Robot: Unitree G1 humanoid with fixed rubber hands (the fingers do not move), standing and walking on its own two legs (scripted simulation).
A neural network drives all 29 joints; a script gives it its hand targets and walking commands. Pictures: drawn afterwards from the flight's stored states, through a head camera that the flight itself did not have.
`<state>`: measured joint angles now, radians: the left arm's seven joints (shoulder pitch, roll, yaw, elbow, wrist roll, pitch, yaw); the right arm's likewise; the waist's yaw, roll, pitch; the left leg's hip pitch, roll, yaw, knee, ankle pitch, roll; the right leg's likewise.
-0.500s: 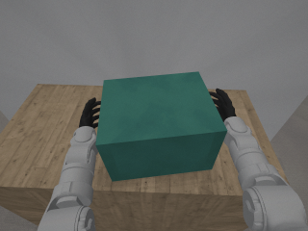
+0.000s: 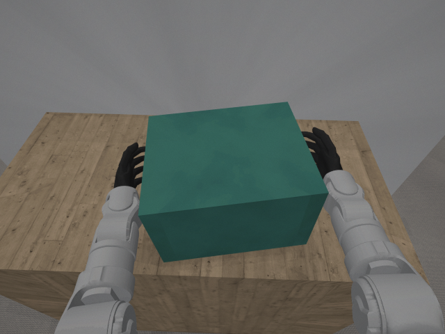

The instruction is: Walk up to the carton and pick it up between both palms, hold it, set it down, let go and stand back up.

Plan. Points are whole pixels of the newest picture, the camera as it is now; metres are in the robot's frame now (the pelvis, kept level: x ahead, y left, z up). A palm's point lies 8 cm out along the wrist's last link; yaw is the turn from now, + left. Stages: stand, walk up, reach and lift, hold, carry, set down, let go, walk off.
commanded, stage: set down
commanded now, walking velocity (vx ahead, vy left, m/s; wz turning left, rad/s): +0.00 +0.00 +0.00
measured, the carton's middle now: (227, 180) +0.41 +0.02 +0.04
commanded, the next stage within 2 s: none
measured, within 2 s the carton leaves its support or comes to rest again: rests again in 0.86 s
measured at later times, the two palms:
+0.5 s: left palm (133, 193) +0.38 +0.20 +0.03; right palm (325, 174) +0.41 -0.17 +0.06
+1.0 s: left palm (136, 194) +0.38 +0.20 +0.03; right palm (326, 182) +0.41 -0.18 +0.04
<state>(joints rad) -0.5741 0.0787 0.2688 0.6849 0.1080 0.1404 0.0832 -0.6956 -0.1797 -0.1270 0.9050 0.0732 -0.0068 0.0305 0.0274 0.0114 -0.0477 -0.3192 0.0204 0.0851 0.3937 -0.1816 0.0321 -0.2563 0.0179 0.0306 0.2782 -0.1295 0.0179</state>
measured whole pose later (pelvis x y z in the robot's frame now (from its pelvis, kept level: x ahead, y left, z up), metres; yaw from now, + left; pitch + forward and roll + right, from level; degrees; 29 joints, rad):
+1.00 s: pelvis +0.00 +0.00 +0.00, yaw +0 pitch +10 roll -1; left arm -0.60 0.08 0.29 0.95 0.05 -0.23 0.09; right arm -0.67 -0.18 -0.15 1.03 0.01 -0.22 0.03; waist 0.03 0.01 -0.06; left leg -0.39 0.02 0.09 0.39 -0.18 0.03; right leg -0.33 0.02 0.03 0.30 -0.14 0.02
